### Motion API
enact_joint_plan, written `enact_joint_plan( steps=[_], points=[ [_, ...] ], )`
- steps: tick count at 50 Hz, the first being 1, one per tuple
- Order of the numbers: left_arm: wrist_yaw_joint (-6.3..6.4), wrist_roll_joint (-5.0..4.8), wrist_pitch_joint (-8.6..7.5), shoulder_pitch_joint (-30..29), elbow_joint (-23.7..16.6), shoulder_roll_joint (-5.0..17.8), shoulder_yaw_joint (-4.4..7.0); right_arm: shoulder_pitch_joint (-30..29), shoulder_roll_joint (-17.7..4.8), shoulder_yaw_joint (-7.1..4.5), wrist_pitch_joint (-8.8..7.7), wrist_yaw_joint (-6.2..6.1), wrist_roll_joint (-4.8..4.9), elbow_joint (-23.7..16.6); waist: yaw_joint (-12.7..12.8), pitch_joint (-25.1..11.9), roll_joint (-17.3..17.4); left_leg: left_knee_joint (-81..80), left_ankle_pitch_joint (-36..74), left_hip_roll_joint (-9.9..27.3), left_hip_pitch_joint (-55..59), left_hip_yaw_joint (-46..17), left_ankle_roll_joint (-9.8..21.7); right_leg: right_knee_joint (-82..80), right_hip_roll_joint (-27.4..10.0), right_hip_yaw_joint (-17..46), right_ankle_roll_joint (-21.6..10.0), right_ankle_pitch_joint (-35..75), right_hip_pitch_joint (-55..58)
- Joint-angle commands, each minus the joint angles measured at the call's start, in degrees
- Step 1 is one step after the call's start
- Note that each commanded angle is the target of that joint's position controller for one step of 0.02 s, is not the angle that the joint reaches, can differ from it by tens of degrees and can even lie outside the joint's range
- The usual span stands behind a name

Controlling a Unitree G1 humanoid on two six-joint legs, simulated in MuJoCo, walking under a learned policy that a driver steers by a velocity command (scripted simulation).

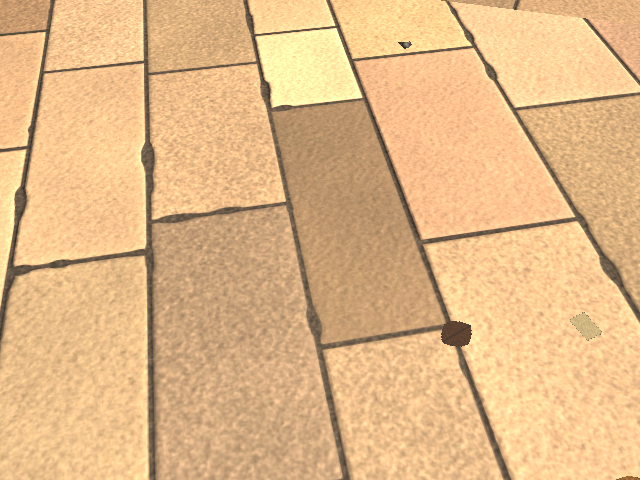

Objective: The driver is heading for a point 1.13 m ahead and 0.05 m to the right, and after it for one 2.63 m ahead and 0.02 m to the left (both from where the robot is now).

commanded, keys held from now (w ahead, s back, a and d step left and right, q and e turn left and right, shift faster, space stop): w+e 0.20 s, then w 0.80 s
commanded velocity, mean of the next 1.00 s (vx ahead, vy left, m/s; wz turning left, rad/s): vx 0.50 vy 0.00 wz -0.26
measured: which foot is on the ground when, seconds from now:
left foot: down 0.00-0.38, up 0.40-0.90, down 0.92-1.00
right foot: up 0.00-0.36, down 0.38-0.92, up 0.94-1.00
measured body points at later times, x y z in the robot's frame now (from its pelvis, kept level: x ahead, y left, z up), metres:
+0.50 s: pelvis +0.27 -0.09 -0.01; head +0.30 -0.11 +0.44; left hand +0.47 +0.13 -0.10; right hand +0.28 -0.38 -0.14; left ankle +0.19 +0.08 -0.64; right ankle +0.30 -0.18 -0.74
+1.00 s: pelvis +0.56 -0.10 -0.01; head +0.59 -0.10 +0.43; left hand +0.64 +0.17 -0.15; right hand +0.67 -0.39 -0.11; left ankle +0.67 -0.03 -0.74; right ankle +0.35 -0.20 -0.66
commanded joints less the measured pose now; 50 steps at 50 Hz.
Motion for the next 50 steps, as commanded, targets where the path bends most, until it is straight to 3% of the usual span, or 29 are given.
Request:
enact_joint_plan(
  steps=[1,5,9,11,14,16,17,18,19,20,21,22,23,24,25,27,30,35,40,43,44,45,46,47,48,49,50],
  points=[
    [-0.27,-0.23,0.35,2.09,-4.47,1.48,0.65,0.91,-4.79,-1.32,-0.99,0.23,0.05,-1.42,0.35,-2.16,6.19,-14.84,2.02,16.20,7.94,-14.07,9.52,-0.14,-6.79,1.77,0.24,3.57,-9.67],
    [-0.42,0.50,0.69,-3.14,-8.05,1.72,0.44,2.51,-7.78,-2.38,-1.05,0.13,0.17,0.13,-0.18,-0.45,4.27,-16.38,9.54,17.28,9.59,-7.25,10.74,-7.95,-7.79,2.04,1.31,11.17,-15.64],
    [-2.07,0.44,-0.20,-10.37,-10.67,1.32,-0.09,3.72,-9.46,-2.55,-0.07,-0.23,0.37,0.56,-2.74,0.62,4.15,-15.20,12.25,15.61,12.00,0.46,8.55,-21.64,-6.78,-1.79,1.00,22.00,-14.16],
    [-2.84,0.48,-0.27,-14.55,-12.44,0.80,-0.45,6.08,-10.20,-2.59,0.51,-0.30,0.87,1.21,-4.54,1.53,3.92,-14.59,10.86,16.10,13.65,1.80,7.99,-26.58,-5.94,-4.01,0.62,22.32,-13.02],
    [-3.51,0.32,-0.25,-17.74,-14.82,1.07,-0.59,8.97,-11.46,-2.79,1.58,-0.04,1.88,2.83,-4.93,3.12,4.45,-13.06,11.35,18.34,18.18,1.75,7.43,-31.70,-4.34,-5.48,-1.12,16.00,-12.19],
    [-3.68,0.63,-0.32,-16.44,-15.42,2.77,0.09,8.77,-12.68,-3.02,2.36,-0.10,2.30,3.31,-2.74,1.95,5.95,-8.18,23.33,19.28,20.86,2.68,6.64,-34.35,-1.76,-7.60,-3.10,9.82,-7.81],
    [-3.59,0.89,-0.37,-11.80,-14.48,4.42,1.05,7.90,-13.28,-3.04,2.77,-0.23,2.36,3.38,0.68,-1.19,6.65,-1.34,33.27,18.50,20.70,4.37,5.61,-36.72,0.56,-9.28,-4.38,9.74,-0.26],
    [-3.21,0.88,-0.34,-2.13,-11.48,7.27,2.79,7.89,-12.35,-2.54,3.12,-0.48,2.12,3.37,5.52,-6.57,5.86,10.14,39.01,16.09,16.96,6.79,4.07,-39.57,3.68,-10.78,-5.97,13.06,13.68],
    [-2.19,0.97,0.08,8.24,-9.24,12.30,4.68,8.20,-9.81,-1.34,2.84,-0.72,0.77,1.98,9.54,-13.45,0.38,27.85,24.32,13.49,3.10,7.88,1.35,-38.00,-3.90,0.35,-8.96,16.44,32.32],
    [-1.97,0.93,-0.08,8.63,-8.90,18.69,5.32,15.13,-1.79,1.25,1.32,0.28,-0.18,0.06,3.02,-20.79,-14.78,48.71,-23.43,2.94,-20.18,3.56,-1.92,-44.61,-19.45,31.94,-19.19,7.47,49.58],
    [-2.17,1.13,-0.61,10.86,-9.43,12.57,3.74,10.63,-7.76,-0.07,-0.36,0.85,2.14,1.21,7.20,-24.94,-7.05,55.59,-25.81,3.27,-24.90,-7.60,-1.02,-51.18,-21.53,39.37,-19.26,5.87,49.63],
    [-2.41,1.57,-1.14,7.66,-8.93,10.39,2.86,4.75,-9.64,-0.82,-0.81,0.96,3.92,-1.06,6.72,-15.80,-5.35,56.05,-20.88,5.68,-29.17,-6.98,-0.15,-51.19,-19.37,29.13,-16.21,12.22,43.42],
    [-2.47,1.24,-1.32,2.96,-9.40,8.72,2.32,2.88,-8.60,-0.46,-0.89,0.51,3.12,-1.51,4.41,-11.23,-1.84,52.02,-15.39,8.38,-27.47,-6.66,0.16,-51.22,-16.85,21.29,-14.21,18.23,34.83],
    [-2.62,1.37,-1.42,-0.87,-9.85,6.55,1.69,2.28,-8.35,-0.70,-0.56,0.17,1.82,-1.13,2.40,-8.12,-0.59,48.35,-12.22,10.04,-24.44,-6.64,-0.08,-52.51,-14.49,15.79,-12.99,22.62,27.57],
    [-2.65,1.84,-1.69,-2.75,-10.14,5.03,1.21,4.07,-8.03,-0.90,0.21,0.23,1.56,-0.75,0.21,-7.35,-1.54,46.29,-9.78,11.30,-20.46,-7.39,-0.17,-54.51,-12.93,12.66,-12.38,23.79,22.95],
    [-2.62,1.66,-2.55,-3.27,-9.49,5.10,1.29,6.19,-6.16,-0.79,1.68,0.28,1.46,-0.06,-1.51,-6.45,-1.31,43.27,-7.21,11.31,-17.67,-6.91,-0.99,-58.08,-11.94,9.71,-12.96,25.19,19.09],
    [-1.94,1.62,-3.22,-1.52,-7.55,6.42,1.66,2.36,-5.03,-0.66,2.73,-0.12,0.61,-1.36,-1.39,-2.82,-0.24,36.09,-0.87,11.21,-21.56,-6.70,-2.62,-60.96,-11.29,5.40,-12.96,27.81,17.80],
    [-0.76,1.33,-2.51,2.23,-4.74,7.45,1.74,-6.64,-3.29,0.01,1.97,0.69,0.79,-3.69,1.92,0.43,-1.21,17.81,13.68,8.83,-21.87,-5.02,-2.74,-62.11,-9.06,0.15,-10.00,23.47,19.71],
    [-0.46,0.79,-1.81,6.31,-1.29,8.62,2.08,-13.66,-3.70,0.28,1.24,2.11,1.32,-6.55,4.24,3.05,-1.73,9.27,12.17,6.82,-22.87,-4.42,-0.83,-59.57,-12.30,0.99,-9.31,21.35,26.75],
    [-0.05,0.57,-1.09,5.54,-0.30,9.44,2.42,-12.44,-5.05,-0.08,0.74,2.92,1.27,-7.05,2.44,1.95,-2.74,6.71,6.09,5.62,-19.87,-3.83,1.59,-55.61,-14.08,1.52,-7.76,28.15,31.02],
    [0.05,0.68,-0.83,4.61,-0.30,9.99,2.53,-9.83,-6.01,-0.52,0.65,2.89,1.21,-6.48,0.86,0.14,-3.52,6.37,4.08,4.08,-15.26,-2.45,2.51,-52.54,-13.61,1.02,-7.03,36.14,31.46],
    [0.13,0.81,-0.45,3.41,-0.36,10.14,2.45,-4.02,-7.42,-1.41,0.64,2.60,1.08,-4.87,-2.49,-3.52,-3.58,5.29,4.06,1.85,-6.73,-0.35,3.83,-45.65,-11.64,-0.73,-5.88,45.86,30.72],
    [0.27,1.22,-0.22,3.36,-0.68,8.68,1.77,5.42,-10.21,-2.73,0.73,2.05,0.86,-2.18,-6.45,-9.88,-2.24,6.62,6.15,2.76,7.58,-1.36,5.77,-33.81,-8.40,-3.09,-4.07,46.29,25.28],
    [0.10,2.01,-0.72,8.55,-2.05,4.16,0.24,13.87,-15.50,-3.97,0.86,1.51,-0.27,-1.09,-6.41,-19.66,7.88,7.50,4.32,17.13,30.21,-21.25,12.70,-11.68,-2.33,-5.56,-0.60,26.34,6.12],
    [-0.39,1.43,-1.98,12.52,-1.05,0.46,-1.01,16.49,-14.95,-3.72,1.01,1.97,0.32,0.02,-5.19,-25.74,18.99,-2.43,-7.14,24.42,40.87,-44.91,18.08,1.63,5.54,0.50,1.22,-13.25,-9.09],
    [-0.76,-0.04,-2.86,6.99,-1.55,6.52,0.36,14.34,-10.61,-2.51,1.00,1.87,1.33,-0.21,-6.67,-19.32,13.41,-5.27,-14.41,22.72,36.99,-42.46,15.13,7.16,2.03,4.25,0.37,-12.24,-15.84],
    [-0.85,-0.69,-3.31,1.68,-3.32,7.97,0.67,9.51,-9.08,-1.99,1.16,1.65,1.46,-1.15,-5.61,-11.51,9.54,-6.46,-12.53,21.18,28.29,-34.17,12.77,6.00,-1.16,1.85,-0.33,-6.48,-17.97]
  ],
)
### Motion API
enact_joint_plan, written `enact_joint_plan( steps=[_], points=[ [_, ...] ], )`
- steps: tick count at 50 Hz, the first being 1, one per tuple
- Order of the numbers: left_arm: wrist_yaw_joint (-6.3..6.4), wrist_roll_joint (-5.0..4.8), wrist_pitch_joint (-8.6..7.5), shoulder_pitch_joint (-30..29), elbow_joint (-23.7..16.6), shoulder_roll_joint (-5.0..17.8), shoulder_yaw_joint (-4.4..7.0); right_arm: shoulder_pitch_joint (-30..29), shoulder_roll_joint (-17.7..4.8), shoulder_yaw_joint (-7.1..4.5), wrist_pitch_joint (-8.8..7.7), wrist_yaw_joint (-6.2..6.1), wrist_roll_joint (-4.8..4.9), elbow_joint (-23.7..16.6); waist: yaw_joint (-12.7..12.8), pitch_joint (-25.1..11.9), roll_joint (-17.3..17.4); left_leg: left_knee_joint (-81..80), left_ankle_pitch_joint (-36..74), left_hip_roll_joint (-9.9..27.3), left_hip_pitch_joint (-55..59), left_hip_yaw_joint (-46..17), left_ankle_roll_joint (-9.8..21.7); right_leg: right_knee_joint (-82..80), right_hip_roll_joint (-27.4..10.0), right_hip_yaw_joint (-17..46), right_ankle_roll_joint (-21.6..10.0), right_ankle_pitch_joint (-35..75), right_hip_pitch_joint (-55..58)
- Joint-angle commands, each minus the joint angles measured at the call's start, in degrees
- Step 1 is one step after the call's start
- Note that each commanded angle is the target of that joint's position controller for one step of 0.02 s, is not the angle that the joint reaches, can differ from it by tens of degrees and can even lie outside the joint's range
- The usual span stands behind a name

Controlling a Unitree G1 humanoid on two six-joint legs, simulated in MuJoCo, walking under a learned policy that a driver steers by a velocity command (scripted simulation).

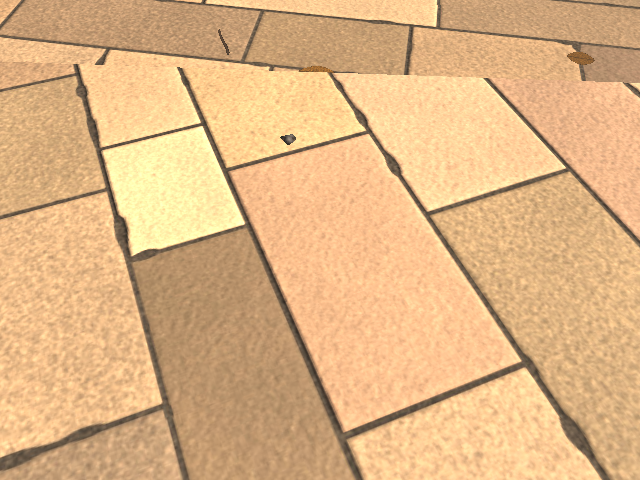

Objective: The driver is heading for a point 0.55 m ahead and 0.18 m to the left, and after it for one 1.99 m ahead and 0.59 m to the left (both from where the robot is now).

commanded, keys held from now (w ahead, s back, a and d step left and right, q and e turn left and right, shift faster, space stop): w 0.26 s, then w+q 0.54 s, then q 0.20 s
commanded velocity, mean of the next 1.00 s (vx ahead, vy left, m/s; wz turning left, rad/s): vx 0.47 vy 0.00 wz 0.30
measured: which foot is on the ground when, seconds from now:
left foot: down 0.00-0.48, up 0.50-0.96, down 0.98-1.00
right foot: up 0.00-0.44, down 0.46-0.98, up 1.00-1.00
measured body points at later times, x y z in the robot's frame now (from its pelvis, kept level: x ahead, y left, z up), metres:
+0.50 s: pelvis +0.28 -0.03 +0.00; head +0.31 -0.04 +0.45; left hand +0.49 +0.21 -0.08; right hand +0.27 -0.31 -0.14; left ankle +0.10 +0.09 -0.70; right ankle +0.40 -0.14 -0.73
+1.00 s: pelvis +0.51 +0.03 -0.01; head +0.54 +0.06 +0.44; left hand +0.46 +0.32 -0.14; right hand +0.79 -0.13 -0.09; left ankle +0.60 +0.15 -0.73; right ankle +0.40 -0.14 -0.70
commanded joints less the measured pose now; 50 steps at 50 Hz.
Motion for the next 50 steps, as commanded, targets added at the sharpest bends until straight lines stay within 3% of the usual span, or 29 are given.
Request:
enact_joint_plan(
  steps=[1,2,3,6,9,14,18,21,22,23,24,25,26,27,28,29,31,35,40,43,45,47,48,49,50],
  points=[
    [0.01,-0.43,-2.54,-4.69,-6.55,7.46,1.21,9.85,-7.70,-2.08,0.22,-0.57,0.09,-0.22,-5.31,-6.90,3.65,-17.98,-5.77,17.81,29.18,-27.67,10.23,14.23,-5.70,1.63,-1.26,7.50,-29.99],
    [0.23,0.34,-2.12,-5.01,-6.53,7.01,1.54,7.55,-6.19,-1.62,0.08,-0.41,-0.60,-0.61,-3.35,-4.33,3.53,-19.76,-0.74,15.64,22.80,-23.27,9.66,10.97,-7.58,1.52,-1.16,10.72,-26.88],
    [0.28,0.44,-1.45,-3.36,-6.17,6.10,1.59,6.68,-5.41,-1.37,-0.15,-0.31,-1.08,-0.57,-1.72,-4.31,5.00,-21.37,1.82,14.31,19.36,-20.68,9.52,9.36,-8.67,1.78,-0.99,12.65,-23.41],
    [0.64,0.66,-0.04,-2.57,-5.88,3.95,1.31,7.54,-6.56,-1.70,-0.91,-0.53,-0.63,0.74,-0.43,-2.86,4.97,-24.69,8.76,12.99,15.82,-14.67,10.69,4.85,-9.42,0.63,0.56,15.83,-22.92],
    [0.76,1.17,-0.04,-8.36,-7.63,3.44,1.17,10.26,-7.95,-2.06,-0.48,-1.49,-0.41,2.13,-1.78,-1.11,3.57,-25.69,14.16,12.42,18.13,-11.19,10.30,-3.73,-9.77,-0.01,2.09,23.90,-27.90],
    [-0.36,0.80,-1.02,-18.23,-9.88,1.41,0.32,14.89,-8.87,-2.03,0.49,-2.26,0.42,4.01,-5.57,1.01,3.44,-25.75,12.03,10.55,20.72,-7.35,7.94,-20.74,-7.19,-2.54,2.07,34.79,-25.51],
    [-1.77,0.32,-2.09,-24.19,-12.31,2.05,0.32,18.37,-9.48,-2.29,1.86,-2.63,0.88,5.62,-6.84,2.80,3.91,-21.79,11.20,13.22,26.23,-10.99,8.20,-27.70,-5.10,-2.06,1.78,31.47,-25.73],
    [-2.25,0.34,-2.99,-21.08,-11.90,4.52,1.13,16.85,-10.74,-2.94,2.56,-3.23,1.08,5.52,-3.66,0.98,5.72,-16.92,14.98,14.76,27.92,-13.87,6.72,-30.94,-3.62,-1.78,0.27,26.22,-18.54],
    [-2.02,0.46,-3.23,-16.23,-10.60,5.82,1.87,15.36,-10.89,-2.97,2.72,-3.29,1.10,5.17,-0.56,-1.60,5.87,-11.91,21.41,13.27,26.84,-13.03,5.69,-32.82,-2.27,-3.10,-0.83,25.62,-10.93],
    [-1.45,0.85,-3.38,-7.54,-8.19,8.73,3.25,15.07,-9.10,-2.34,2.69,-3.24,0.63,4.74,3.25,-7.96,4.76,-1.63,23.47,9.71,22.48,-10.83,3.87,-31.93,-3.39,-2.57,-2.83,26.79,2.90],
    [-0.73,1.82,-3.19,2.95,-7.03,13.18,4.36,14.89,-5.14,-0.92,2.53,-3.16,-0.79,2.76,6.83,-17.95,-2.47,16.96,7.75,4.75,10.78,-7.51,1.38,-29.77,-15.07,9.23,-6.51,26.94,20.73],
    [-1.03,1.94,-2.60,4.24,-5.87,15.51,4.77,23.18,0.36,0.49,1.42,-2.86,0.68,2.05,2.42,-24.69,-19.15,34.23,-24.49,-2.75,-10.04,-6.71,-1.31,-36.11,-26.44,33.84,-14.29,15.47,36.59],
    [-0.94,1.65,-2.50,2.99,-6.83,9.20,3.26,20.20,-6.50,-1.07,1.01,-2.86,2.04,3.02,4.49,-20.67,-12.17,40.68,-23.87,0.61,-15.19,-11.99,-1.16,-39.62,-24.74,34.45,-12.29,8.32,32.62],
    [-0.68,1.27,-2.53,-0.64,-7.05,6.68,2.42,15.06,-9.02,-1.99,0.96,-2.88,2.52,1.51,4.29,-12.86,-8.58,41.34,-18.31,2.91,-17.43,-10.87,-0.85,-40.69,-23.10,25.22,-9.95,9.62,25.28],
    [-0.72,1.39,-2.56,-4.42,-7.07,5.69,1.96,12.79,-8.12,-2.01,1.20,-3.09,2.09,1.13,2.54,-8.77,-4.44,39.78,-13.55,5.35,-15.18,-9.80,-1.21,-42.45,-20.91,19.04,-8.99,14.99,17.53],
    [-0.88,1.52,-2.62,-7.11,-6.82,4.26,1.64,11.93,-7.42,-2.33,1.65,-3.11,1.37,0.90,1.00,-5.45,-4.19,37.19,-10.51,6.83,-13.42,-9.82,-1.47,-44.57,-18.93,14.06,-8.65,18.52,11.75],
    [-0.90,1.89,-3.15,-9.69,-6.16,3.33,1.59,13.65,-5.22,-2.47,3.15,-2.81,1.70,0.88,-1.49,-3.35,-6.07,34.97,-7.57,8.47,-8.78,-9.48,-1.93,-48.22,-16.82,7.03,-8.40,22.26,5.50],
    [-0.30,2.00,-3.61,-9.51,-4.16,5.48,2.54,10.33,-3.53,-2.48,4.82,-2.80,1.08,-1.51,-2.26,-0.19,-3.33,29.23,-1.39,9.14,-12.56,-9.57,-3.25,-51.10,-17.07,-1.52,-9.36,29.33,3.90],
    [0.60,1.74,-2.61,-7.89,-2.67,7.87,3.25,2.11,-2.33,-1.84,4.15,-1.06,0.79,-4.37,0.40,1.81,-2.13,13.51,10.32,8.18,-11.79,-5.59,-2.94,-51.45,-15.93,-10.23,-7.86,30.98,6.75],
    [1.15,1.05,-1.25,-7.28,-2.02,9.23,3.63,-2.51,-2.30,-1.76,4.07,-0.02,0.14,-6.97,1.48,3.28,-2.14,6.60,9.69,6.35,-9.74,-1.70,-2.21,-47.06,-16.30,-13.96,-6.63,42.54,9.47],
    [1.48,0.09,-0.23,-7.48,-1.82,10.56,4.03,-2.06,-3.59,-2.40,4.33,0.53,0.04,-8.22,0.42,1.58,-3.89,4.66,5.83,4.49,-6.94,0.03,-0.93,-42.06,-17.14,-14.86,-5.27,51.66,12.45],
    [1.84,-1.11,0.60,-9.40,-2.44,11.92,4.52,4.08,-6.22,-3.83,4.59,0.69,0.01,-7.53,-3.39,-2.43,-5.32,2.46,1.57,0.59,0.92,2.51,1.35,-31.84,-16.64,-15.46,-3.52,63.41,13.78],
    [1.81,-1.49,0.97,-10.49,-2.79,11.35,4.33,11.45,-8.76,-5.30,4.55,0.35,0.06,-5.69,-7.44,-6.10,-3.60,-2.60,6.14,-1.97,10.44,3.13,3.15,-21.54,-14.42,-16.56,-1.62,61.93,11.81],
    [1.56,-0.20,0.71,-8.26,-2.99,9.52,3.68,16.76,-13.25,-7.00,4.81,-1.00,-0.09,-4.60,-9.56,-9.66,2.46,-5.16,23.15,0.73,23.42,-3.05,5.54,-6.40,-10.91,-17.09,2.30,45.98,2.09],
    [0.81,4.08,0.15,-2.61,-4.76,1.50,1.38,14.63,-19.27,-7.44,5.24,-2.22,-0.63,-5.61,-1.99,-13.90,18.57,1.25,52.39,14.81,39.87,-23.12,13.35,14.65,-1.97,-14.52,6.13,-10.79,-19.01]
  ],
)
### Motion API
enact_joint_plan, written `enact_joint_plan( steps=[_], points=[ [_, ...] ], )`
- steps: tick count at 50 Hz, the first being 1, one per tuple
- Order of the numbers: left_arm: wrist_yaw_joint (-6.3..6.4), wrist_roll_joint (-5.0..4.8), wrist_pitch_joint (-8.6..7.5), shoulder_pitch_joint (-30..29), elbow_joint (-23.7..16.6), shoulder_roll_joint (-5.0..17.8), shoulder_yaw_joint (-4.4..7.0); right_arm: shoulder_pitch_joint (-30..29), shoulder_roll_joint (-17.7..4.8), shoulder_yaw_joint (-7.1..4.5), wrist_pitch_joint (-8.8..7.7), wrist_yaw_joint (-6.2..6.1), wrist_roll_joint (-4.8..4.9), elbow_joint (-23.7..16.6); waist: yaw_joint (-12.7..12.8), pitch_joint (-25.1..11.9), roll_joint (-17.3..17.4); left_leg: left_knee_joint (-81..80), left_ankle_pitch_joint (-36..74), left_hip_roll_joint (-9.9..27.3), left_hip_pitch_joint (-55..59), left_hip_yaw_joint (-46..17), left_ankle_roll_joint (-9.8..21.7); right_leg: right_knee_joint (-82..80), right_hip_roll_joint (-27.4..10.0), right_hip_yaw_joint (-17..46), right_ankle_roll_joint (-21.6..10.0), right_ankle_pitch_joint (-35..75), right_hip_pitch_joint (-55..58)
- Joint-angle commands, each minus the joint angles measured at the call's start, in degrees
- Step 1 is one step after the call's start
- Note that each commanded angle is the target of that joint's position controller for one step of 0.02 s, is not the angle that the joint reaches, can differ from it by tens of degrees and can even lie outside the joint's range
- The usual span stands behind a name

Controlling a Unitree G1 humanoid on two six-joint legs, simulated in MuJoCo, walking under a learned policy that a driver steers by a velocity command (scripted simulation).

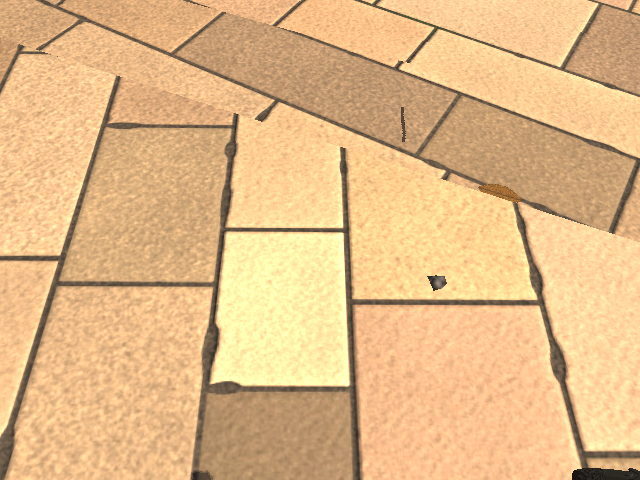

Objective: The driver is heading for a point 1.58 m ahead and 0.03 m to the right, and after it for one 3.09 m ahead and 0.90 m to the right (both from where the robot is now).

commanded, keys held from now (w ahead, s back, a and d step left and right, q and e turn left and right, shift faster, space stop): q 0.12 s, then no key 0.88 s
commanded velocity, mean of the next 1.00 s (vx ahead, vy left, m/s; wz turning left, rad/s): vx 0.05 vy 0.00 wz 0.20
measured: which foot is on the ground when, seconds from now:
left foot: down 0.00-1.00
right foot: up 0.00-0.44, down 0.46-1.00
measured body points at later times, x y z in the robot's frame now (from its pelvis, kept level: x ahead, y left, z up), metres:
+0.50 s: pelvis +0.10 -0.01 +0.02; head +0.12 -0.01 +0.47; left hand +0.18 +0.28 -0.10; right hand +0.31 -0.23 -0.09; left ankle +0.12 +0.08 -0.72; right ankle +0.14 -0.16 -0.72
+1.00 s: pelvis +0.13 -0.03 +0.02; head +0.14 -0.03 +0.47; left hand +0.20 +0.24 -0.11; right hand +0.30 -0.26 -0.10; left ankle +0.12 +0.08 -0.72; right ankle +0.14 -0.16 -0.72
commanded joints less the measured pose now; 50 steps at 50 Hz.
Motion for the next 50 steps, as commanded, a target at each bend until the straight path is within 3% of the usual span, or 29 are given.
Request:
enact_joint_plan(
  steps=[1,2,3,4,5,7,10,13,16,19,21,22,23,24,25,26,27,30,37,50],
  points=[
    [-1.13,1.58,-2.01,6.41,-5.65,4.50,-0.60,14.74,-17.15,-4.53,-0.17,-1.00,-1.25,-3.15,-4.60,-30.55,11.30,-6.79,36.62,21.78,47.50,-41.40,21.03,44.07,7.62,16.66,0.97,-14.47,-32.19],
    [-1.15,-0.79,-2.08,-0.76,-6.72,8.03,0.39,12.94,-13.68,-3.79,-0.54,-0.37,-0.92,-3.87,-6.84,-26.08,3.15,-10.40,28.38,18.78,43.41,-35.91,18.20,44.14,5.35,19.12,-0.29,-8.32,-35.02],
    [-0.59,-0.76,-1.86,-4.12,-7.99,7.38,0.17,9.64,-11.39,-3.20,-0.75,-0.50,0.27,-3.63,-5.38,-18.44,0.65,-11.75,20.88,15.91,36.03,-30.31,15.14,39.76,3.61,18.20,-0.97,-2.46,-37.43],
    [0.27,0.30,-1.22,-4.65,-7.25,7.29,0.25,6.66,-9.41,-2.57,-0.61,-0.88,0.85,-3.95,-3.67,-13.60,-1.40,-13.03,17.42,13.62,28.31,-26.71,12.86,35.96,1.56,18.40,-0.81,1.11,-35.97],
    [0.77,0.83,-0.40,-4.15,-7.43,8.07,0.61,4.65,-8.59,-2.28,-0.33,-1.33,0.37,-4.49,-1.85,-11.76,-0.01,-14.37,16.54,12.22,21.75,-24.69,11.93,32.89,0.77,18.93,-0.94,3.31,-32.38],
    [0.94,1.08,0.82,-2.49,-7.29,7.50,0.74,3.50,-8.54,-2.19,-0.19,-1.77,-0.97,-5.38,-0.20,-11.70,1.66,-15.44,19.32,10.75,15.89,-22.01,11.28,29.42,1.40,18.20,-0.93,5.40,-27.68],
    [1.39,1.34,1.52,-2.33,-7.04,5.56,0.16,4.88,-9.06,-2.20,-0.31,-2.66,-0.82,-4.93,-0.48,-13.36,1.88,-14.65,24.18,9.90,15.28,-18.66,10.94,23.30,1.98,17.71,0.24,8.41,-26.93],
    [1.56,1.05,2.34,-4.51,-7.53,5.06,-0.12,4.66,-8.38,-1.71,0.53,-3.40,-0.62,-4.72,-1.47,-13.04,3.31,-15.51,12.26,8.74,14.98,-18.26,9.36,17.36,1.62,18.06,1.02,12.48,-26.55],
    [1.41,0.73,2.68,-7.08,-8.12,4.82,-0.30,3.85,-7.61,-1.14,1.09,-3.55,-1.09,-4.40,-2.71,-10.13,5.00,-17.16,-1.63,7.84,12.77,-18.97,8.33,10.14,1.46,18.00,1.08,14.10,-24.05],
    [1.04,0.58,2.13,-7.73,-8.21,4.83,-0.38,4.37,-6.78,-0.56,1.34,-3.14,-1.41,-3.44,-3.71,-8.54,6.05,-16.22,-4.84,8.03,12.83,-20.26,8.30,3.19,2.15,17.17,0.69,12.01,-19.95],
    [0.54,0.56,1.51,-6.65,-7.91,4.31,-0.49,4.16,-5.71,0.12,1.57,-2.92,-1.16,-2.86,-2.84,-8.36,5.70,-13.67,-2.75,7.94,13.75,-20.98,7.40,-4.32,3.00,16.07,-0.31,12.62,-15.82],
    [0.14,0.76,1.12,-5.17,-7.34,3.60,-0.68,3.96,-4.85,0.60,1.70,-2.88,-0.84,-2.54,-1.46,-8.21,5.00,-12.11,-1.75,6.93,13.21,-20.48,5.89,-11.93,3.55,15.18,-1.26,17.95,-11.57],
    [-0.17,1.51,0.78,-4.71,-7.28,4.46,-0.72,5.98,-3.73,1.08,1.49,-2.85,-0.93,-1.82,-1.53,-8.44,3.41,-10.78,-1.83,5.28,12.10,-19.77,3.34,-16.10,1.66,17.22,-2.43,24.58,-7.06],
    [-0.13,2.30,0.63,-3.94,-7.65,8.09,-0.14,8.37,-2.94,1.36,1.02,-2.80,-1.81,-1.65,-3.36,-9.61,-2.21,-6.17,-5.48,1.77,9.73,-16.55,0.50,-15.67,-4.59,22.59,-4.93,35.33,-2.87],
    [-0.16,2.13,0.87,-6.58,-6.85,9.66,0.33,11.14,-2.39,1.12,0.59,-2.50,-1.51,-1.53,-7.27,-9.00,-11.25,-5.45,-11.31,-3.12,9.64,-9.92,-1.80,-14.81,-6.74,24.85,-8.55,34.14,-5.56],
    [-0.41,1.71,0.94,-7.71,-7.22,5.53,-0.46,8.48,-3.63,1.08,0.55,-2.43,-2.07,-1.41,-5.41,-8.84,-11.21,-5.60,-10.50,-2.58,13.58,-8.84,-3.28,-16.43,-5.77,24.92,-9.10,25.40,-9.67],
    [-0.55,1.62,0.86,-7.90,-7.21,4.23,-0.84,5.59,-4.50,0.68,0.86,-2.43,-1.84,-1.92,-4.19,-7.65,-10.11,-5.68,-8.44,-2.49,14.36,-9.00,-3.30,-16.53,-3.54,23.16,-7.49,19.72,-10.85],
    [-0.46,1.51,0.14,-6.56,-6.78,5.28,-0.76,4.25,-4.10,0.55,2.11,-2.65,-1.47,-2.13,-2.86,-5.44,-7.01,-6.31,-3.30,-1.32,14.34,-11.08,-1.82,-14.78,-0.52,19.81,-5.01,17.89,-11.48],
    [0.17,1.10,0.64,-4.93,-5.88,4.25,-1.19,5.02,-2.72,0.50,1.43,-2.84,-1.07,-0.89,-1.57,-6.20,-1.56,-6.37,1.42,-0.59,14.53,-12.26,-1.82,-11.50,1.42,17.93,-4.80,22.39,-8.17],
    [-0.34,0.93,0.82,-5.59,-2.08,3.31,-1.77,6.16,-2.93,0.22,1.54,-3.95,-0.88,2.11,-1.81,-4.59,-1.09,-6.85,2.86,-0.08,17.48,-12.43,-2.72,-13.01,2.69,17.29,-4.56,21.00,-8.45]
  ],
)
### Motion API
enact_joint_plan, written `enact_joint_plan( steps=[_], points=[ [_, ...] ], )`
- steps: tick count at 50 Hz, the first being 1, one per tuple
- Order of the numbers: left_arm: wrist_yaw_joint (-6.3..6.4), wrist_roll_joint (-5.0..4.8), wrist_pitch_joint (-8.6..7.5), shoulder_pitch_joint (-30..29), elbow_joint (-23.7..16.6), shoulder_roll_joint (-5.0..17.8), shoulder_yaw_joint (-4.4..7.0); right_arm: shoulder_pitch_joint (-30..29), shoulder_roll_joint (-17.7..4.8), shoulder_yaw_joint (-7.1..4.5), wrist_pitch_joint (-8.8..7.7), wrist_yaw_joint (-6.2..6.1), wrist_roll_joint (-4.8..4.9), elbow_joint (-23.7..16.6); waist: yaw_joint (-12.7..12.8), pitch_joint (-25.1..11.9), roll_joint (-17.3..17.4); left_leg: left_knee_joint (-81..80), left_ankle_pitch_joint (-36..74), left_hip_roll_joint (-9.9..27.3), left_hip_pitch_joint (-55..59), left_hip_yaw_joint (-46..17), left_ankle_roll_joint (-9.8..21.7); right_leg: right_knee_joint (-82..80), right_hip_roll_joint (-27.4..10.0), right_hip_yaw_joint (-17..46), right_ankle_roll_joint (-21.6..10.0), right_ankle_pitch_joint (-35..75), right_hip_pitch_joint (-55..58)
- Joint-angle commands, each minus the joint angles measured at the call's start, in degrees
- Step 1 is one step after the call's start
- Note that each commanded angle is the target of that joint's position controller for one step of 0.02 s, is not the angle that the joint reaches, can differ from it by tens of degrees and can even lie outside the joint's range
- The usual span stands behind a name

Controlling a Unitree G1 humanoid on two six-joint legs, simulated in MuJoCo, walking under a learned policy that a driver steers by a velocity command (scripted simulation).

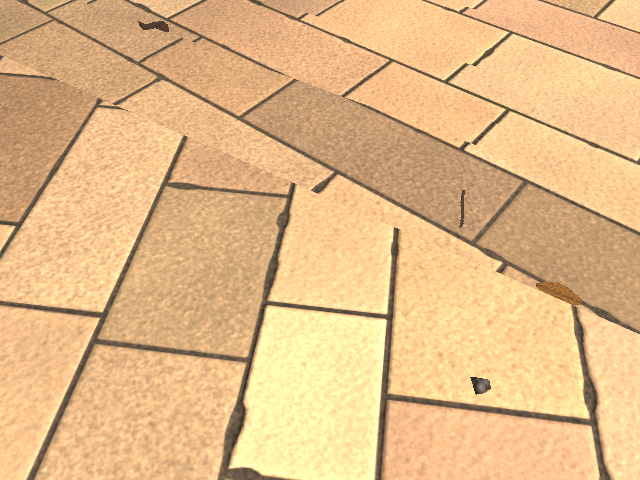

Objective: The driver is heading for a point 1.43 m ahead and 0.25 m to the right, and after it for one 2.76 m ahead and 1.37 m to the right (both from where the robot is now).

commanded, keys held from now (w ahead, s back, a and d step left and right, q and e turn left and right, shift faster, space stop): no key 1.00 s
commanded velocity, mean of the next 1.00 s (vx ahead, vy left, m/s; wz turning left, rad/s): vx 0.00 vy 0.00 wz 0.00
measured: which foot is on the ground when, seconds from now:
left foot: down 0.00-1.00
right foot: down 0.00-1.00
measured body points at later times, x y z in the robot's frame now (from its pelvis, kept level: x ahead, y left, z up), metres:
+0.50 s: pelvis +0.00 -0.01 +0.00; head +0.01 -0.01 +0.45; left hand +0.06 +0.24 -0.14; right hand +0.08 -0.27 -0.14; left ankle +0.01 +0.11 -0.73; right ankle -0.01 -0.12 -0.73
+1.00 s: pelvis +0.00 -0.02 +0.01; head +0.01 -0.02 +0.46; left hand +0.02 +0.22 -0.15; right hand +0.03 -0.27 -0.15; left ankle +0.01 +0.11 -0.73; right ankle -0.01 -0.12 -0.73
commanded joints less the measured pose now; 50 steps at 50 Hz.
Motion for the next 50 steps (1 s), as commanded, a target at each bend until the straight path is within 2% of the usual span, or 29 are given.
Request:
enact_joint_plan(
  steps=[1,24,36,50],
  points=[
    [0.15,-0.06,-0.64,-0.26,-1.68,6.33,1.35,-0.32,-6.08,-1.52,-0.68,-0.41,0.05,-2.59,0.09,-2.87,0.29,-4.59,13.58,4.10,2.31,-3.71,1.66,-5.13,-2.87,2.84,-1.35,9.73,-0.14],
    [0.72,-0.23,-0.52,2.67,7.48,5.83,0.56,0.60,-5.54,-1.12,-0.79,-1.29,0.40,8.89,0.28,-0.13,0.11,-7.34,11.07,3.31,3.78,-1.77,0.37,-8.96,-1.82,2.36,-1.90,5.86,-0.59],
    [0.81,-0.25,-0.41,5.23,9.60,4.92,0.01,1.62,-5.06,-0.38,-0.80,-1.47,0.54,14.11,0.17,0.58,-0.06,-8.06,10.32,3.16,3.33,-0.98,0.03,-9.79,-1.51,2.21,-2.27,5.99,-0.44],
    [0.77,-0.33,-0.33,8.06,10.57,3.87,-0.43,3.05,-4.34,0.48,-0.78,-1.60,0.63,17.50,0.03,1.05,-0.13,-8.37,10.06,3.17,2.77,-0.39,-0.33,-10.21,-1.37,2.24,-2.64,6.94,-0.24]
  ],
)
